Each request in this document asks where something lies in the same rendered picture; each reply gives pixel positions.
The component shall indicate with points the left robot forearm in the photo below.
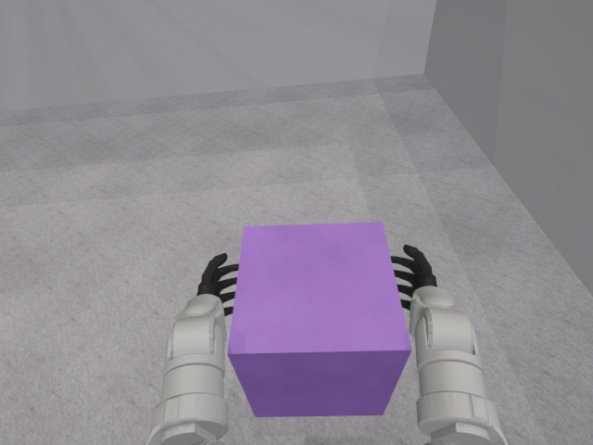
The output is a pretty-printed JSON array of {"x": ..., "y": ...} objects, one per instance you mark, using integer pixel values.
[{"x": 192, "y": 408}]

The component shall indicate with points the left robot hand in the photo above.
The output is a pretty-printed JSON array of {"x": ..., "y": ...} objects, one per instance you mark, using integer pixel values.
[{"x": 211, "y": 276}]

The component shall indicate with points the carton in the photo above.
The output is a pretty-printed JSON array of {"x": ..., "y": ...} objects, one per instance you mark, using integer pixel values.
[{"x": 318, "y": 327}]

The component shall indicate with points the right robot hand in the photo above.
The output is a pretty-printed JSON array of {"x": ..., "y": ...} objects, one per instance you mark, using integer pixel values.
[{"x": 422, "y": 273}]

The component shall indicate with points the right robot forearm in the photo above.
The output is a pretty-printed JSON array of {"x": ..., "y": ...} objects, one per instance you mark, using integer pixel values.
[{"x": 453, "y": 406}]

